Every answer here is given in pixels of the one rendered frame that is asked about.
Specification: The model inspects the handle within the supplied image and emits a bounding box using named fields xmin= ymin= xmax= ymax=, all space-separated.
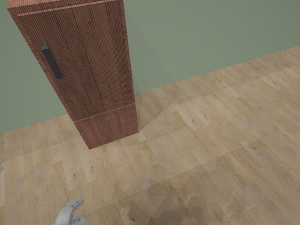
xmin=42 ymin=41 xmax=63 ymax=79

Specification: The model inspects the robot left hand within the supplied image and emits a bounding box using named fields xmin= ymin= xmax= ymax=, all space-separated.
xmin=54 ymin=198 xmax=88 ymax=225

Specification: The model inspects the cupboard door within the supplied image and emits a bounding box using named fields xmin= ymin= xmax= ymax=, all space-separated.
xmin=18 ymin=0 xmax=133 ymax=121

